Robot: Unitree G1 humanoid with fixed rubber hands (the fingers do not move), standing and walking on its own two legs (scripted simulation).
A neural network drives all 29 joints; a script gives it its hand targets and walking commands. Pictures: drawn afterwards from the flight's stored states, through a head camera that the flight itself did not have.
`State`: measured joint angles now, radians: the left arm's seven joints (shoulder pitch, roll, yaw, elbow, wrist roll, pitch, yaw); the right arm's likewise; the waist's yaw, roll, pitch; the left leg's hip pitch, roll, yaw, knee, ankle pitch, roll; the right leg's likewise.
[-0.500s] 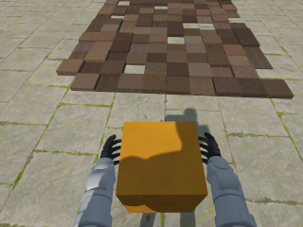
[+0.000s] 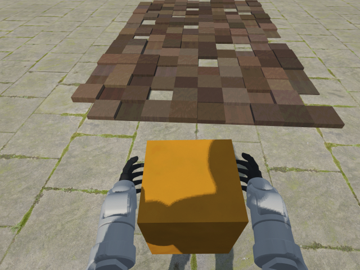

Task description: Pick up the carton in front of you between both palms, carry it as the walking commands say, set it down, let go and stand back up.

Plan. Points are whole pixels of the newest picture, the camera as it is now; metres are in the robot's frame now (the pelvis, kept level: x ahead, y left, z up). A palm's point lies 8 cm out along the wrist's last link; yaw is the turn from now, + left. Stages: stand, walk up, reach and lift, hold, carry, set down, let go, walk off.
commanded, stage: reach and lift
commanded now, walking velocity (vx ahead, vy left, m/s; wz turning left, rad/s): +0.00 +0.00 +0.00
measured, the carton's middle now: (189, 199) +0.30 +0.00 -0.05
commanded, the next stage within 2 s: hold in 0.62 s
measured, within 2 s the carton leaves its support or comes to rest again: neither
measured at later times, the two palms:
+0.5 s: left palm (127, 182) +0.31 +0.15 +0.04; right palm (254, 178) +0.31 -0.15 +0.04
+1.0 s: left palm (125, 181) +0.30 +0.15 +0.05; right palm (258, 178) +0.30 -0.15 +0.06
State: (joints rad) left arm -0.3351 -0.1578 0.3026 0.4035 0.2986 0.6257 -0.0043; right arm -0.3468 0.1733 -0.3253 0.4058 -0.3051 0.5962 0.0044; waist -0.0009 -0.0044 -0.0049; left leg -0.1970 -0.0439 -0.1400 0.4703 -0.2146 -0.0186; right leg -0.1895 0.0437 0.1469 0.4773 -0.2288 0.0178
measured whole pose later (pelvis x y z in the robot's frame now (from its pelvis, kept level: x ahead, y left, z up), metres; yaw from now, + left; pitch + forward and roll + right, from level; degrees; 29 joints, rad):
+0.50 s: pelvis +0.02 +0.00 +0.01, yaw +0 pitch -4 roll +0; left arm -0.24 -0.15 0.22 0.29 0.27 0.69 0.01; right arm -0.26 0.15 -0.23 0.30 -0.28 0.66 0.00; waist 0.00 0.00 -0.01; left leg -0.10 -0.04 -0.14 0.37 -0.20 -0.01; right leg -0.09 0.03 0.15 0.37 -0.21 0.01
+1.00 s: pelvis +0.01 +0.00 +0.01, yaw +0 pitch -7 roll +0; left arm -0.28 -0.16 0.23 0.26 0.29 0.77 0.00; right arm -0.29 0.16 -0.25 0.26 -0.29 0.75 0.01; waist 0.00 0.00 0.01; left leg -0.06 -0.03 -0.13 0.37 -0.18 -0.01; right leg -0.05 0.03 0.14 0.37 -0.20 0.01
